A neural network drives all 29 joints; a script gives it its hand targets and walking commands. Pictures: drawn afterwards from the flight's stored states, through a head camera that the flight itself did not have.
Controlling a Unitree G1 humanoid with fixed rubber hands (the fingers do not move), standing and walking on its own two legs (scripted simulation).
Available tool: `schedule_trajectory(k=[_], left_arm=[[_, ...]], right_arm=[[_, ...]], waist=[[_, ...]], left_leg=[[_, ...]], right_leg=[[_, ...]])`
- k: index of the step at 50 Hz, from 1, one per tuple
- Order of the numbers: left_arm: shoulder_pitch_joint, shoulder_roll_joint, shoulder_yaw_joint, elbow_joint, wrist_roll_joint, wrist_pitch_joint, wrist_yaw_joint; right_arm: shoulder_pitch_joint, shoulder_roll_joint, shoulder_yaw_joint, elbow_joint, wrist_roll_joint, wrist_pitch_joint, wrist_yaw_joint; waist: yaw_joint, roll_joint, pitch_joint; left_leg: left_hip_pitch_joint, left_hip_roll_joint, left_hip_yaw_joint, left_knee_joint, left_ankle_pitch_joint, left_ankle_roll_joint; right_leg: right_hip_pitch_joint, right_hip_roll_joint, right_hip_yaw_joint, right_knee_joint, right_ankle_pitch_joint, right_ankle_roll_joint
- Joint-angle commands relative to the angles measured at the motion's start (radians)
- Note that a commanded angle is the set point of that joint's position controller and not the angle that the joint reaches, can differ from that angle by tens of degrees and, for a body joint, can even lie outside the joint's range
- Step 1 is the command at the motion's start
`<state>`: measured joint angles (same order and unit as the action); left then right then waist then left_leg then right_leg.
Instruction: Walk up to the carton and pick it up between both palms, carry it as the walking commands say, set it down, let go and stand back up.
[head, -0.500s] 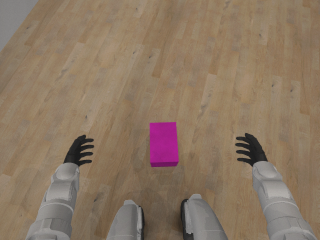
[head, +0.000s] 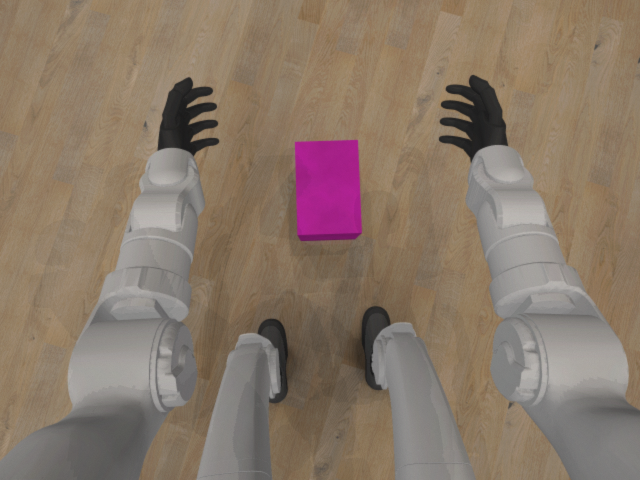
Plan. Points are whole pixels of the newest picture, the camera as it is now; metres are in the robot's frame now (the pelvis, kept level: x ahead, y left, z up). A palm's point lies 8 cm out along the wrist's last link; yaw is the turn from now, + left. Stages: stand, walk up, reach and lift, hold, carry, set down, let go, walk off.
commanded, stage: reach and lift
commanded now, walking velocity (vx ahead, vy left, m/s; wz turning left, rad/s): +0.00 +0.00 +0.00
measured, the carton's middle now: (327, 194) +0.52 -0.02 -0.59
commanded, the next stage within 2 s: none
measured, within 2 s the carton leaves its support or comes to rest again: neither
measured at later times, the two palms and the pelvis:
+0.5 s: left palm (206, 131) +0.52 +0.14 -0.15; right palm (446, 124) +0.51 -0.17 -0.15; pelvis +0.01 -0.01 -0.02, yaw +1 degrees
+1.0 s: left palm (232, 166) +0.52 +0.15 -0.31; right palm (417, 162) +0.51 -0.18 -0.31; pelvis -0.02 +0.00 -0.18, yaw +1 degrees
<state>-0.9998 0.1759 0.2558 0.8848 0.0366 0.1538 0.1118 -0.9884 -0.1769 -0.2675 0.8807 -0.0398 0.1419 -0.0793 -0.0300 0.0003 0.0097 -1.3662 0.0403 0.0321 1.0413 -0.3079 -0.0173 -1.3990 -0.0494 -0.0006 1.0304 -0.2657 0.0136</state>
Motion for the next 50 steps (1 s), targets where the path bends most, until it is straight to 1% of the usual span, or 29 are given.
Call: schedule_trajectory(k=[1,4,6,9,12,15,18,21,26,28,30,33,38,41,45,50], left_arm=[[-0.277,0.086,0.023,-0.099,0.013,-0.043,0.007],[-0.337,0.083,0.043,-0.116,0.027,-0.058,0.003],[-0.371,0.078,0.053,-0.124,0.037,-0.062,0.001],[-0.362,0.06,0.071,-0.118,0.058,-0.067,-0.002],[-0.347,0.045,0.089,-0.139,0.075,-0.077,-0.01],[-0.345,0.036,0.103,-0.164,0.091,-0.083,-0.017],[-0.322,0.022,0.113,-0.16,0.106,-0.083,-0.024],[-0.32,0.005,0.118,-0.138,0.121,-0.086,-0.025],[-0.318,-0.009,0.121,-0.111,0.135,-0.09,-0.018],[-0.325,-0.002,0.117,-0.106,0.13,-0.089,-0.011],[-0.34,0.009,0.108,-0.108,0.117,-0.086,-0.003],[-0.366,0.023,0.084,-0.119,0.086,-0.082,0.01],[-0.411,0.05,0.034,-0.143,0.019,-0.078,0.031],[-0.441,0.07,0.002,-0.146,-0.022,-0.074,0.042],[-0.485,0.099,-0.03,-0.119,-0.063,-0.068,0.055],[-0.529,0.129,-0.047,-0.049,-0.093,-0.07,0.059]], right_arm=[[-0.269,-0.08,-0.024,-0.104,-0.02,-0.038,-0.014],[-0.332,-0.068,-0.039,-0.124,-0.041,-0.049,-0.019],[-0.373,-0.058,-0.05,-0.135,-0.052,-0.051,-0.022],[-0.366,-0.036,-0.066,-0.124,-0.072,-0.054,-0.025],[-0.351,-0.008,-0.085,-0.143,-0.092,-0.063,-0.025],[-0.358,0.014,-0.101,-0.169,-0.105,-0.07,-0.019],[-0.344,0.028,-0.121,-0.17,-0.12,-0.073,-0.01],[-0.34,0.043,-0.137,-0.141,-0.131,-0.078,-0.003],[-0.331,0.039,-0.15,-0.084,-0.134,-0.085,-0.002],[-0.338,0.03,-0.144,-0.077,-0.124,-0.087,-0.008],[-0.352,0.015,-0.133,-0.076,-0.109,-0.088,-0.017],[-0.372,-0.009,-0.11,-0.082,-0.082,-0.087,-0.032],[-0.411,-0.05,-0.064,-0.104,-0.024,-0.086,-0.054],[-0.443,-0.072,-0.034,-0.11,0.014,-0.081,-0.062],[-0.49,-0.102,0.0,-0.087,0.058,-0.075,-0.071],[-0.538,-0.131,0.031,-0.014,0.098,-0.074,-0.076]], waist=[[0.008,0.002,-0.945],[0.018,-0.004,-0.997],[0.02,-0.009,-1.026],[0.014,-0.016,-1.066],[0.011,-0.02,-1.1],[0.015,-0.018,-1.088],[0.015,-0.015,-1.051],[0.011,-0.012,-0.978],[0.004,0.001,-0.942],[0.008,0.006,-0.956],[0.011,0.014,-0.984],[0.008,0.021,-1.048],[0.0,0.027,-1.148],[-0.001,0.026,-1.174],[0.0,0.021,-1.157],[0.006,0.012,-1.089]], left_leg=[[0.394,-0.139,0.024,-0.081,0.204,-0.035],[0.367,-0.144,0.028,-0.068,0.242,-0.035],[0.349,-0.148,0.032,-0.064,0.259,-0.035],[0.335,-0.153,0.035,-0.059,0.309,-0.037],[0.314,-0.156,0.032,-0.052,0.368,-0.037],[0.292,-0.154,0.027,-0.048,0.379,-0.035],[0.267,-0.153,0.02,-0.04,0.36,-0.035],[0.197,-0.151,0.016,-0.008,0.307,-0.036],[0.083,-0.154,0.02,0.111,0.22,-0.043],[0.048,-0.158,0.025,0.168,0.198,-0.046],[0.027,-0.161,0.031,0.222,0.183,-0.049],[0.012,-0.165,0.039,0.302,0.18,-0.053],[-0.014,-0.164,0.044,0.422,0.188,-0.054],[-0.041,-0.159,0.047,0.48,0.161,-0.049],[-0.094,-0.15,0.048,0.542,0.107,-0.041],[-0.181,-0.139,0.047,0.609,0.047,-0.032]], right_leg=[[0.506,0.142,-0.036,-0.053,0.217,0.021],[0.533,0.144,-0.024,-0.042,0.276,0.023],[0.554,0.145,-0.019,-0.039,0.308,0.025],[0.593,0.146,-0.013,-0.031,0.392,0.028],[0.63,0.144,-0.006,-0.019,0.483,0.028],[0.622,0.141,-0.004,-0.012,0.502,0.028],[0.581,0.14,-0.008,-0.004,0.472,0.029],[0.479,0.14,-0.012,0.026,0.403,0.03],[0.292,0.146,-0.027,0.137,0.297,0.028],[0.233,0.151,-0.034,0.194,0.27,0.028],[0.195,0.155,-0.042,0.249,0.251,0.029],[0.162,0.161,-0.054,0.325,0.245,0.029],[0.121,0.164,-0.069,0.444,0.247,0.023],[0.088,0.161,-0.076,0.505,0.218,0.021],[0.037,0.154,-0.078,0.571,0.161,0.018],[-0.03,0.141,-0.067,0.637,0.1,0.016]])
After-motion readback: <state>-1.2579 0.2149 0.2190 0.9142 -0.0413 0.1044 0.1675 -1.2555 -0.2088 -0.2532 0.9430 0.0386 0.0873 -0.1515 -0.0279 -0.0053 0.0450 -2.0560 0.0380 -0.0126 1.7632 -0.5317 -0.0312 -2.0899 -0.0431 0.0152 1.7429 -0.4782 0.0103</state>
